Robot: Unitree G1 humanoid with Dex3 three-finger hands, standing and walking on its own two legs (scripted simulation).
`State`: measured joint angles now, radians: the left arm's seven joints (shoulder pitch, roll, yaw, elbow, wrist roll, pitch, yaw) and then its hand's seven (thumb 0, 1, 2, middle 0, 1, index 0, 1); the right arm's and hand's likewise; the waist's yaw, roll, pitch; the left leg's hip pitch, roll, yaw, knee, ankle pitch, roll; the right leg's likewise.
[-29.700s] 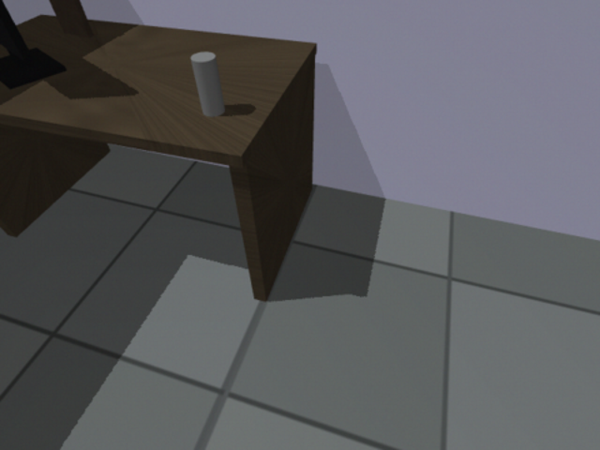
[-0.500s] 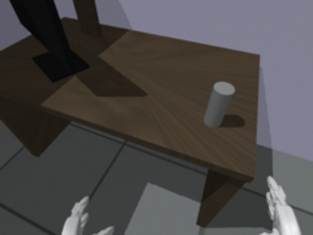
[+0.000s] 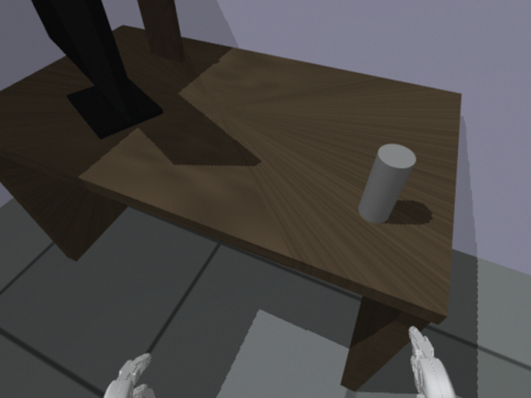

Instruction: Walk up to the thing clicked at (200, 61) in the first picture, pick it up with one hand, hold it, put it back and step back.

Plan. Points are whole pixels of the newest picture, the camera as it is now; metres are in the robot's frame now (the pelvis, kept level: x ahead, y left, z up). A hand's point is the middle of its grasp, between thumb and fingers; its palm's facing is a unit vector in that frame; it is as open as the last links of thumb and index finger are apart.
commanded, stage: home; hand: right
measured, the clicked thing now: (384, 186) +0.49 -0.22 +0.03
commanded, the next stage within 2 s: none
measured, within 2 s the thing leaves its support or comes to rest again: neither
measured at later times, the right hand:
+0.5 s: hand out of the picture +0.06 -0.27 -0.13, palm faces -0.04 +0.91 -0.41, open 17.5 cm
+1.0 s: hand out of the picture +0.03 -0.26 -0.14, palm faces -0.07 +0.93 -0.36, open 17.4 cm
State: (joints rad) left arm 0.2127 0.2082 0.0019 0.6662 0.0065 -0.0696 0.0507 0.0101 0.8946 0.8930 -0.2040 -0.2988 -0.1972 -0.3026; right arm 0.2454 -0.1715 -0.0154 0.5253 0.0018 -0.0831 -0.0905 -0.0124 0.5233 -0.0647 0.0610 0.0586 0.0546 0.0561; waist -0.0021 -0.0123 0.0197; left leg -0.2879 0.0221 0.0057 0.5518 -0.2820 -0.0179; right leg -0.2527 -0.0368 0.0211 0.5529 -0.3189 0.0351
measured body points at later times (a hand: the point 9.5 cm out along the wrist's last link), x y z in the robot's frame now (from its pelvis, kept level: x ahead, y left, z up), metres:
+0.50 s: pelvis -0.01 +0.00 +0.01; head -0.02 +0.01 +0.46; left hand +0.06 +0.30 -0.12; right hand +0.06 -0.32 -0.11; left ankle +0.00 +0.13 -0.73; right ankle -0.02 -0.14 -0.73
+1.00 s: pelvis -0.03 -0.01 +0.01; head -0.03 +0.00 +0.46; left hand +0.01 +0.30 -0.13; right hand +0.03 -0.31 -0.12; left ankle +0.00 +0.13 -0.73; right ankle -0.02 -0.14 -0.73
